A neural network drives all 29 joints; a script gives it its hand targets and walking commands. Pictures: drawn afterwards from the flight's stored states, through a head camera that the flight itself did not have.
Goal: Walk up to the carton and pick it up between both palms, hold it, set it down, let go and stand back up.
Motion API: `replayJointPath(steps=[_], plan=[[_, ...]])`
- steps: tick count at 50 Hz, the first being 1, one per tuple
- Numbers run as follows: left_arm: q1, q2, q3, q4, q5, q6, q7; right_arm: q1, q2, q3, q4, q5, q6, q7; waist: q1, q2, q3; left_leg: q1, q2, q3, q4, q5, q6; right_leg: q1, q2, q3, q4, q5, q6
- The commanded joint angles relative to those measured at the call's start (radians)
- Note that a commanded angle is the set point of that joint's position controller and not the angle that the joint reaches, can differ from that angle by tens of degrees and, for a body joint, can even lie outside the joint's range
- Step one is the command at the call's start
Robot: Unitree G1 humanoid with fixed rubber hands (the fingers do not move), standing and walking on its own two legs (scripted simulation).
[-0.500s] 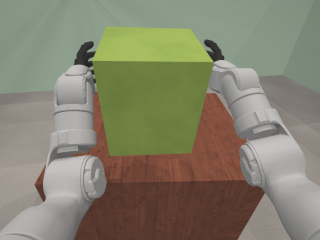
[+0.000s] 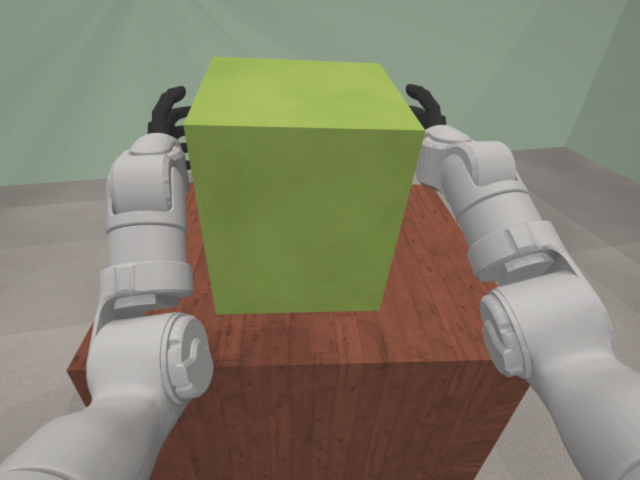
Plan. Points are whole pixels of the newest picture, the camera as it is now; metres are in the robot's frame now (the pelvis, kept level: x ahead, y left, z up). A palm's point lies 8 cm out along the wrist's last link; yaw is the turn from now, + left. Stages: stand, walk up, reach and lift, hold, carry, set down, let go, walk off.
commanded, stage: hold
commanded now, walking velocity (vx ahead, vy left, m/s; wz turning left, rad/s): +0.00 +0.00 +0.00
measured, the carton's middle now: (298, 187) +0.38 +0.01 +0.25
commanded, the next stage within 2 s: set down in 0.62 s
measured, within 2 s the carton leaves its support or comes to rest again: neither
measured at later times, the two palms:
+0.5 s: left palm (167, 145) +0.37 +0.16 +0.31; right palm (432, 137) +0.36 -0.14 +0.32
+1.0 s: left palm (148, 112) +0.39 +0.18 +0.34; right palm (414, 110) +0.39 -0.12 +0.34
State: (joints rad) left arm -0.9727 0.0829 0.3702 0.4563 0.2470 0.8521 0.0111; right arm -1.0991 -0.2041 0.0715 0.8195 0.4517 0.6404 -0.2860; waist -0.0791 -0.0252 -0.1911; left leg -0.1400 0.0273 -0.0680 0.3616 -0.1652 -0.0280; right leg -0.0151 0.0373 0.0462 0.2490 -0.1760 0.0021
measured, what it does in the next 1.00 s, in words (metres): stands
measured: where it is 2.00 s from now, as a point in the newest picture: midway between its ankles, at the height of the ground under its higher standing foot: outside the picture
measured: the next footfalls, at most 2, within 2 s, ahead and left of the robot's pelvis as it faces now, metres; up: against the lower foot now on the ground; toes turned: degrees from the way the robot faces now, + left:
none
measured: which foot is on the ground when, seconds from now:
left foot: down 0.00-1.00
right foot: down 0.00-1.00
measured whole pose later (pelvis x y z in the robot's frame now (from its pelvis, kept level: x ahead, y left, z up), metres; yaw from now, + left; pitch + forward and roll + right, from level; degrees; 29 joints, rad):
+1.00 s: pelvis +0.01 +0.00 +0.00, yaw +0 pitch -4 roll -1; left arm -1.12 0.12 0.46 0.60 0.30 0.68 -0.03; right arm -1.24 -0.14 -0.10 0.99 0.30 0.46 -0.23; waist -0.06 -0.05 -0.16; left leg -0.10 0.02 -0.07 0.33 -0.16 -0.03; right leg 0.01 0.03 0.04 0.25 -0.19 0.00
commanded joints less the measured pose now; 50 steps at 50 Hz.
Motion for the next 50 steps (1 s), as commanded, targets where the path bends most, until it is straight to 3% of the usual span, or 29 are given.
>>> replayJointPath(steps=[1,4,9,12,17,23,31,32,33,36,41,46,50], plan=[[-0.716,-0.607,-0.369,-0.141,-0.190,-0.068,-0.141,-0.767,0.634,0.145,-0.338,0.148,-0.035,0.129,-0.015,0.074,-0.281,0.205,-0.052,0.032,0.010,0.260,-0.027,-0.025,0.046,-0.027,-0.019,0.237,0.042],[-0.718,-0.623,-0.384,-0.170,-0.203,-0.067,-0.134,-0.772,0.646,0.156,-0.373,0.153,-0.034,0.127,-0.016,0.074,-0.306,0.217,-0.053,0.030,0.019,0.272,-0.030,-0.032,0.047,-0.027,-0.019,0.242,0.044],[-0.719,-0.602,-0.352,-0.107,-0.172,-0.061,-0.138,-0.751,0.624,0.125,-0.272,0.123,-0.024,0.143,-0.004,0.075,-0.214,0.163,-0.043,0.037,-0.029,0.155,-0.019,-0.063,0.042,-0.024,-0.036,0.111,0.031],[-0.714,-0.618,-0.367,-0.099,-0.182,-0.062,-0.143,-0.773,0.617,0.114,-0.294,0.117,-0.034,0.147,-0.009,0.077,-0.244,0.160,-0.040,0.036,-0.023,0.173,-0.018,-0.046,0.044,-0.021,-0.029,0.130,0.026],[-0.760,-0.597,-0.333,-0.064,-0.174,-0.073,-0.145,-0.770,0.623,0.091,-0.204,0.105,-0.024,0.153,-0.006,0.069,-0.207,0.129,-0.040,0.039,-0.042,0.112,-0.011,-0.074,0.040,-0.020,-0.036,0.071,0.025],[-0.727,-0.571,-0.304,-0.071,-0.169,-0.077,-0.142,-0.773,0.635,0.130,-0.252,0.140,-0.033,0.141,0.011,0.042,-0.274,0.186,-0.054,0.040,-0.005,0.214,-0.009,-0.034,0.039,-0.017,-0.024,0.203,0.046],[-0.726,-0.605,-0.365,-0.115,-0.202,-0.070,-0.145,-0.785,0.634,0.136,-0.340,0.147,-0.035,0.123,-0.025,0.073,-0.299,0.195,-0.060,0.034,0.015,0.233,-0.023,-0.030,0.037,-0.016,-0.025,0.232,0.047],[-0.766,-0.575,-0.323,-0.107,-0.176,-0.056,-0.141,-0.817,0.642,0.134,-0.271,0.147,-0.016,0.121,0.006,0.084,-0.244,0.175,-0.056,0.031,-0.004,0.202,-0.013,-0.062,0.040,-0.024,-0.032,0.170,0.040],[-0.772,-0.571,-0.314,-0.099,-0.173,-0.051,-0.140,-0.821,0.642,0.121,-0.256,0.144,-0.019,0.124,0.015,0.083,-0.233,0.159,-0.053,0.034,-0.014,0.175,-0.010,-0.075,0.040,-0.025,-0.036,0.125,0.037],[-0.817,-0.582,-0.324,-0.102,-0.183,-0.076,-0.136,-0.841,0.657,0.091,-0.249,0.120,-0.045,0.134,0.013,0.077,-0.262,0.150,-0.046,0.034,-0.026,0.133,-0.007,-0.083,0.044,-0.036,-0.031,0.075,0.036],[-0.853,-0.564,-0.288,0.002,-0.174,-0.164,-0.139,-0.911,0.644,0.027,-0.201,0.033,-0.139,0.144,0.015,0.047,-0.298,0.190,-0.047,0.039,-0.017,0.127,0.003,-0.094,0.032,-0.046,-0.030,0.076,0.037],[-0.739,-0.474,-0.170,0.104,-0.067,-0.218,-0.175,-0.783,0.558,-0.062,-0.013,-0.081,-0.211,0.151,0.007,0.025,-0.173,0.214,-0.048,0.058,-0.042,0.182,0.005,-0.024,0.025,-0.060,-0.030,0.151,0.039],[-0.661,-0.450,-0.139,0.128,-0.008,-0.214,-0.214,-0.724,0.504,-0.094,0.056,-0.143,-0.259,0.166,0.002,0.025,-0.093,0.222,-0.050,0.070,-0.052,0.237,-0.002,0.018,0.024,-0.075,-0.036,0.169,0.032]])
